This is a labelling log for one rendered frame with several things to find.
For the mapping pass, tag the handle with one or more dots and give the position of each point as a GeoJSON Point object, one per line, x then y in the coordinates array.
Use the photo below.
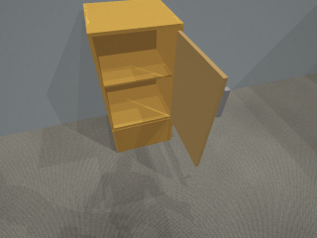
{"type": "Point", "coordinates": [223, 102]}

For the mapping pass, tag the cupboard door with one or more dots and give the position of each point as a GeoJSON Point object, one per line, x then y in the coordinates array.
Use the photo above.
{"type": "Point", "coordinates": [197, 89]}

